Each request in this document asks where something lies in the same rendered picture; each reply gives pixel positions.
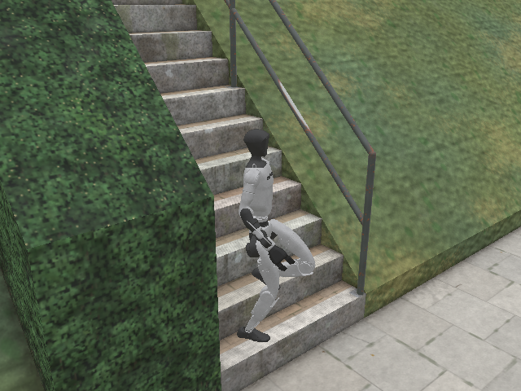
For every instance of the right robot hand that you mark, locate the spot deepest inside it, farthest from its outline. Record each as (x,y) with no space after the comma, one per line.
(277,254)

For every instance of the robot right foot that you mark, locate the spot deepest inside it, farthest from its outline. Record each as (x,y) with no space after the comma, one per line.
(255,335)

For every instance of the left robot thigh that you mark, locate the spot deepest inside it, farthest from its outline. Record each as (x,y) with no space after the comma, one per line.
(294,244)

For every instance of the robot right forearm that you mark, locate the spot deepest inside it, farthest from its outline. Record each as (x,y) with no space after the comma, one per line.
(246,216)

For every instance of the robot right upper arm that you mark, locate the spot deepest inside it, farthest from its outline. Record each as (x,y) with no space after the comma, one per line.
(250,182)

